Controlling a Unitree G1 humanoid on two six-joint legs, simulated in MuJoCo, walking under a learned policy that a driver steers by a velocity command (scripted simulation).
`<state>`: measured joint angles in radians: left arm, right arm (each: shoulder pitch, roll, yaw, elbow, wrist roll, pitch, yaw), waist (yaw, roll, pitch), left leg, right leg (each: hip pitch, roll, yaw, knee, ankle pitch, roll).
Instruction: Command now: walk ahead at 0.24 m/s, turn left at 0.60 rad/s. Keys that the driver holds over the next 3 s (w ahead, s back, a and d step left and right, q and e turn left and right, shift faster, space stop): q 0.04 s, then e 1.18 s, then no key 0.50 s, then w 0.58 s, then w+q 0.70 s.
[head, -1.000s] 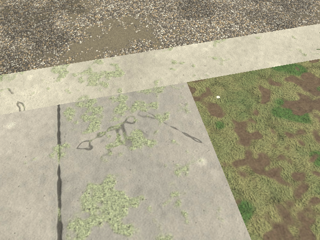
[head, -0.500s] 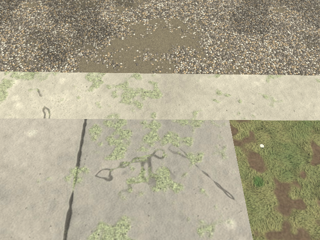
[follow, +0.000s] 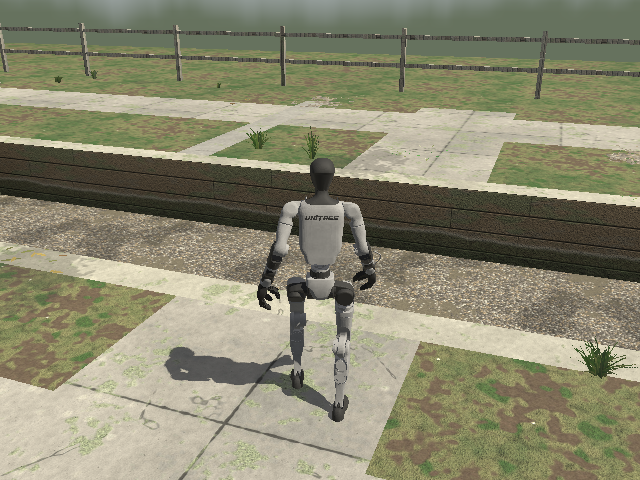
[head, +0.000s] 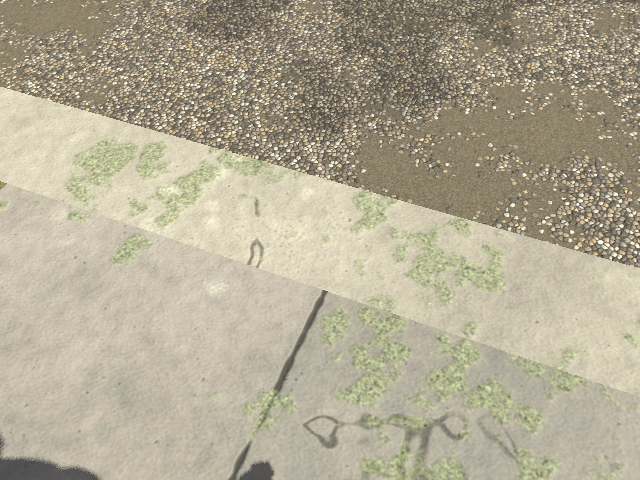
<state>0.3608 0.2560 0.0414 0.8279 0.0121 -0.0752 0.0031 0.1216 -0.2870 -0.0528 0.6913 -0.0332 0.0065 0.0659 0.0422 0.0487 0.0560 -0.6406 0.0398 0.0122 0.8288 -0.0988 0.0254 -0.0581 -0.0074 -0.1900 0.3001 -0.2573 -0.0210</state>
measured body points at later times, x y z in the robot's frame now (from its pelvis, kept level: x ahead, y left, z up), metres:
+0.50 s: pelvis +0.09 +0.02 -0.01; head +0.11 +0.01 +0.44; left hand +0.18 +0.27 -0.14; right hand +0.20 -0.24 -0.13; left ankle +0.16 +0.10 -0.74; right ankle +0.07 -0.09 -0.71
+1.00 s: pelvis +0.07 +0.01 +0.00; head +0.11 -0.01 +0.44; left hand +0.26 +0.24 -0.12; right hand +0.11 -0.29 -0.12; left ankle +0.12 +0.13 -0.71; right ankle +0.06 -0.08 -0.74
